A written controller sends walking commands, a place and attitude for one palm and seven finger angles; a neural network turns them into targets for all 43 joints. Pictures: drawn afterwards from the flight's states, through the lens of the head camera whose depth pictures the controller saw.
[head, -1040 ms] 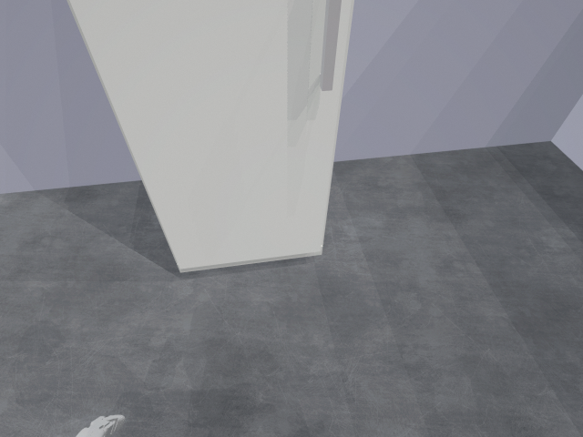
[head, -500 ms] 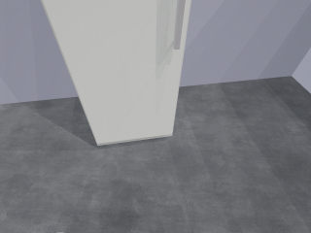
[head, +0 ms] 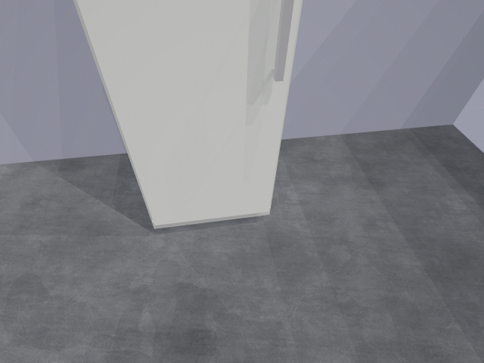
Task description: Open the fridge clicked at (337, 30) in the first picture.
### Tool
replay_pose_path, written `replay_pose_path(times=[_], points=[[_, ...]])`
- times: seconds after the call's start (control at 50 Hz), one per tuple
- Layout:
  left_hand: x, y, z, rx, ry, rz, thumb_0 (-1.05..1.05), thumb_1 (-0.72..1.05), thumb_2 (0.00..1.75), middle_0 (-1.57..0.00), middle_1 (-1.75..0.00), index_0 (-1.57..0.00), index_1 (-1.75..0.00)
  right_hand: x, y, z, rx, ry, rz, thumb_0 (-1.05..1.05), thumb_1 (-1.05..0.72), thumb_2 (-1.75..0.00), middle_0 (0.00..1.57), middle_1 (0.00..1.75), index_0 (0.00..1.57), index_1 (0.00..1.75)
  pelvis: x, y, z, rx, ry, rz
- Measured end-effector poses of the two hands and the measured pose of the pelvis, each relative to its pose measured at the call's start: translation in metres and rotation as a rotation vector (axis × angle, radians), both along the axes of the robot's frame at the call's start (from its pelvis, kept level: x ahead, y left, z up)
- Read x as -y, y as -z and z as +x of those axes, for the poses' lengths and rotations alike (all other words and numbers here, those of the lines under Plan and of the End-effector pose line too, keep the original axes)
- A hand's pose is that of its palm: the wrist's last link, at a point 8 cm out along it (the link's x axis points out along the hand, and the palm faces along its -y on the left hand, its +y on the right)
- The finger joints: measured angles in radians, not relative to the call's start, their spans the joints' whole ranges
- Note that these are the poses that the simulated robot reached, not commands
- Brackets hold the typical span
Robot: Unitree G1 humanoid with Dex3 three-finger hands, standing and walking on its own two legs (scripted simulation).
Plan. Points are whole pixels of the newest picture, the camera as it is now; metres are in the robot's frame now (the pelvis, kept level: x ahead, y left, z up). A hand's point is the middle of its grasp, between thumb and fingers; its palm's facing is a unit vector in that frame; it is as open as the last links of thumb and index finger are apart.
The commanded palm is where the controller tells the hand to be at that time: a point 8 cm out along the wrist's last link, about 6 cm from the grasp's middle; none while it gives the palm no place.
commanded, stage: look at it before walking up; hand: right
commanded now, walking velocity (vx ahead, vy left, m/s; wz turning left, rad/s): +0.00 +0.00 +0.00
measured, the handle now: (283, 16) +0.89 -0.04 +0.21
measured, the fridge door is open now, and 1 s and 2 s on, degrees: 0 0 0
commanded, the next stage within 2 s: turn to face it in 0.40 s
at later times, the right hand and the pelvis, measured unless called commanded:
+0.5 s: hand out of the picture +0.07 -0.25 -0.16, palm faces -0.03 +0.94 -0.34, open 7.4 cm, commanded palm none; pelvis +0.00 +0.00 +0.00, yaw +0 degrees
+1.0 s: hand out of the picture +0.07 -0.19 -0.18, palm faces -0.12 +0.97 -0.22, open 7.4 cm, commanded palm none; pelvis -0.01 -0.01 -0.01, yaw +6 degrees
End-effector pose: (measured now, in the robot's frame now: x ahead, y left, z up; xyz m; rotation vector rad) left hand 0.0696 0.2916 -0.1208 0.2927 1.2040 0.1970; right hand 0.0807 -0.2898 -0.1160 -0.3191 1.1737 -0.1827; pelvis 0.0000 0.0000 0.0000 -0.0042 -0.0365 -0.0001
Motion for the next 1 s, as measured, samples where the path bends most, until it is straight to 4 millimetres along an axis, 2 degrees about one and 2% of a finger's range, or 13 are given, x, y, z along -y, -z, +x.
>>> replay_pose_path(times=[0.42, 0.7, 0.8, 1.0], points=[[-0.001, 0.0, -0.006, -0.027, 0.0, 0.006, 0.0, 0.9, 0.9, -0.2, -0.3, -0.21, -0.3, 0.002, 0.004, -0.019, -0.052, 0.016, 0.001, 0.0, -0.9, -0.9, 0.2, 0.3, 0.2, 0.3, 0.0, -0.001, -0.001, -0.004, 0.0, 0.002], [0.005, 0.003, -0.004, -0.007, -0.026, -0.001, 0.0, 0.91, 0.9, -0.2, -0.3, -0.21, -0.3, 0.0, 0.007, -0.014, -0.07, 0.004, 0.0, 0.0, -0.9, -0.9, 0.2, 0.3, 0.2, 0.3, 0.002, 0.001, -0.001, -0.013, -0.035, 0.001], [0.021, 0.012, -0.017, -0.008, -0.067, -0.037, 0.0, 0.91, 0.9, -0.2, -0.3, -0.2, -0.3, -0.016, 0.017, -0.014, -0.092, -0.021, 0.032, 0.0, -0.9, -0.9, 0.2, 0.3, 0.2, 0.3, 0.003, 0.005, -0.002, -0.022, -0.065, -0.002], [0.05, 0.032, -0.067, -0.084, -0.175, -0.108, 0.0, 0.91, 0.9, -0.2, -0.3, -0.21, -0.3, -0.051, 0.035, -0.015, -0.108, -0.071, 0.115, 0.0, -0.9, -0.9, 0.2, 0.3, 0.2, 0.3, 0.006, 0.015, -0.008, -0.037, -0.103, 0.001]])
